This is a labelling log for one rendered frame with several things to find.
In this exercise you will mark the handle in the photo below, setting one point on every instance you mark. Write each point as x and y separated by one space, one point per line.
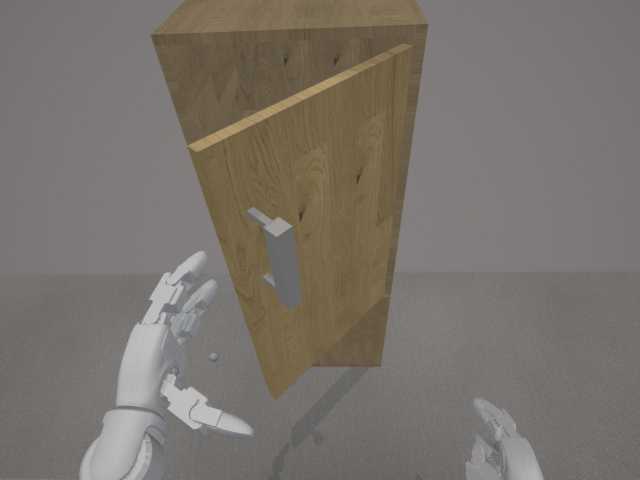
280 243

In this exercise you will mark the robot left hand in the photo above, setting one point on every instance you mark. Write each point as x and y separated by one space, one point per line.
157 344

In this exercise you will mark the cupboard door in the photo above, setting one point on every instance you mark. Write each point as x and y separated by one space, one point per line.
326 161

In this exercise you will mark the robot left forearm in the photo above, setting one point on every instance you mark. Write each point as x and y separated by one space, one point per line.
128 448

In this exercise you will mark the robot right hand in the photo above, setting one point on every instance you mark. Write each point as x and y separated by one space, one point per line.
512 459

